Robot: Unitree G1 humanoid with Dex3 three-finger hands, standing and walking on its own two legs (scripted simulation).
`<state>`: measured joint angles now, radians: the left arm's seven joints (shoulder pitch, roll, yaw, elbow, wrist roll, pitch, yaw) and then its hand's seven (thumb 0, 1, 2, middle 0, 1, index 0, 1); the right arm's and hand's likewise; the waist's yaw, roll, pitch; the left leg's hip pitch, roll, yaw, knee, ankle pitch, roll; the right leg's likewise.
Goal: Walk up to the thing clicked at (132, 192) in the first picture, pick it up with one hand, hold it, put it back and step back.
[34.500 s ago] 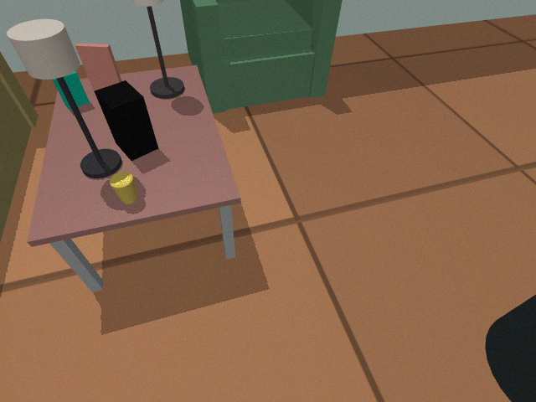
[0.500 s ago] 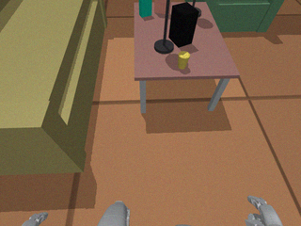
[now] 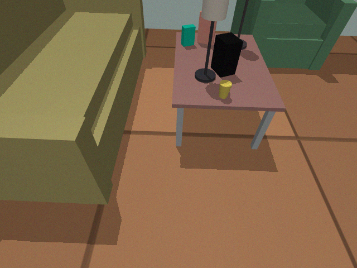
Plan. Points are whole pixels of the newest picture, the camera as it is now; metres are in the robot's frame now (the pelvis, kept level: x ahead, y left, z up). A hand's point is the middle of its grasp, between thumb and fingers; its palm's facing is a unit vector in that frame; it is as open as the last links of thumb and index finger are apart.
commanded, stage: step back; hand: right
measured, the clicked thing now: (224, 90) +1.08 -0.25 -0.29
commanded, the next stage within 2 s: stand in 0.70 s
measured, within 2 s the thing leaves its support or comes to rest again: neither
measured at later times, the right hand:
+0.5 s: hand out of the picture +0.13 -0.22 -0.14, palm faces -0.03 +0.93 -0.37, open 7.4 cm
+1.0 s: hand out of the picture +0.15 -0.22 -0.13, palm faces +0.02 +0.94 -0.33, open 7.4 cm
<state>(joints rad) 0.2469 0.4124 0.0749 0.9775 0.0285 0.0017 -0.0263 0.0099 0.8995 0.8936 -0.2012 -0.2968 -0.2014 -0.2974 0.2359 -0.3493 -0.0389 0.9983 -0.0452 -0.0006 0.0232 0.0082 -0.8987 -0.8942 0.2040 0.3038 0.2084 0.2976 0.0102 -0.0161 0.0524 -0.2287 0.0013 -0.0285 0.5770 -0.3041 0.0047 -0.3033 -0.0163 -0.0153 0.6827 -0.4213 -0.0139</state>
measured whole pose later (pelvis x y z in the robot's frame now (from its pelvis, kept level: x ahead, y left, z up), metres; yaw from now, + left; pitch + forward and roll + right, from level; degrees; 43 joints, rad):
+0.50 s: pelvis +0.04 +0.03 +0.00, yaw +0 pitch -2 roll -1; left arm 0.18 0.39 0.04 1.04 0.02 -0.02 -0.01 0.01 0.90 0.89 -0.20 -0.30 -0.20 -0.30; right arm 0.13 -0.33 -0.03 1.04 -0.03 -0.01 0.01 0.01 -0.90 -0.89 0.20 0.30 0.21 0.30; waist 0.02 -0.02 0.07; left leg -0.28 0.03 0.02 0.59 -0.28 0.00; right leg -0.21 -0.01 0.00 0.54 -0.30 0.02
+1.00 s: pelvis +0.05 +0.03 +0.02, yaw -1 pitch -3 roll +0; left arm 0.06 0.34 0.01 1.11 0.01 -0.02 -0.01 0.01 0.90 0.89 -0.20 -0.30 -0.20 -0.30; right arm 0.05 -0.35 -0.02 1.13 -0.01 -0.02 0.01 0.01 -0.90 -0.89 0.20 0.30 0.21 0.30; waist 0.00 0.00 0.07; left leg -0.12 0.02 0.04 0.34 -0.16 -0.01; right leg -0.09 -0.02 0.02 0.35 -0.21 0.02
